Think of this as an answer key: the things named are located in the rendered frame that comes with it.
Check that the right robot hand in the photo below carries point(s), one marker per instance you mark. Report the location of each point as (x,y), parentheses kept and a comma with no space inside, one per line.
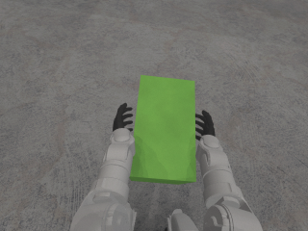
(208,125)

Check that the right robot shin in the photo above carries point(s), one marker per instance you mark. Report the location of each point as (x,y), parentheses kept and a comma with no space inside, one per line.
(177,211)

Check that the left robot thigh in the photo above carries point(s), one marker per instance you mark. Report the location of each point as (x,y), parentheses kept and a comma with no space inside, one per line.
(132,217)

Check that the carton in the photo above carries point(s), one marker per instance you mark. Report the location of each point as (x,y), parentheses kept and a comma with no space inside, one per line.
(164,132)

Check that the robot right forearm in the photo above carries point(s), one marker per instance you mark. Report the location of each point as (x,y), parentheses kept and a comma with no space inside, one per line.
(217,175)

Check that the robot right upper arm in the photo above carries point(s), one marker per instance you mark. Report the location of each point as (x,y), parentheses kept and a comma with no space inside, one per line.
(221,217)

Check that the robot left upper arm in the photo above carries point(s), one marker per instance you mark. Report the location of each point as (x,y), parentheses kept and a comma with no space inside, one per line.
(103,216)

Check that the left robot hand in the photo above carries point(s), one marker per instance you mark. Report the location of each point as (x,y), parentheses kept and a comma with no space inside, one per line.
(118,122)

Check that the robot left forearm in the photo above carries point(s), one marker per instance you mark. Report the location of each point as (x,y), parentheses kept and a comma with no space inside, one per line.
(112,180)

